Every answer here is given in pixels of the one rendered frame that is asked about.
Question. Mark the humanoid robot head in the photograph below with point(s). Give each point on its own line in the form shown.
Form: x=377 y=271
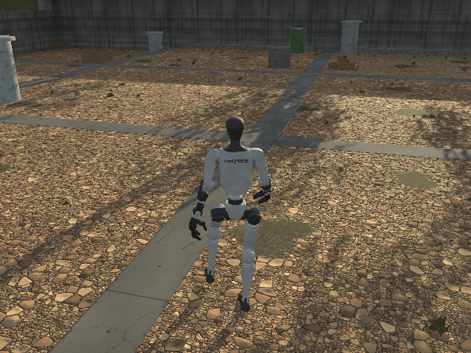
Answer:
x=235 y=127

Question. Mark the right robot foot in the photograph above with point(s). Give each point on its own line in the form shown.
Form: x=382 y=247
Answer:
x=244 y=305

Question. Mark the robot left forearm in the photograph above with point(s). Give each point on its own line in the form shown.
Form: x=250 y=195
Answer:
x=200 y=202

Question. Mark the robot right forearm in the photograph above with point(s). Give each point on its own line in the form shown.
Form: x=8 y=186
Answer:
x=267 y=189

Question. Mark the right robot upper arm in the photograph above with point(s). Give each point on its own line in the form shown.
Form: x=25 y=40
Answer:
x=259 y=156

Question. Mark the left robot upper arm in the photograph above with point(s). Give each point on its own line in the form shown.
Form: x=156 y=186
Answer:
x=211 y=157

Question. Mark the left robot hand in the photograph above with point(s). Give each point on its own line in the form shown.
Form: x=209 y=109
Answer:
x=192 y=226

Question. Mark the right robot hand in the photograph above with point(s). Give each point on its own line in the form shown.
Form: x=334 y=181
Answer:
x=260 y=193

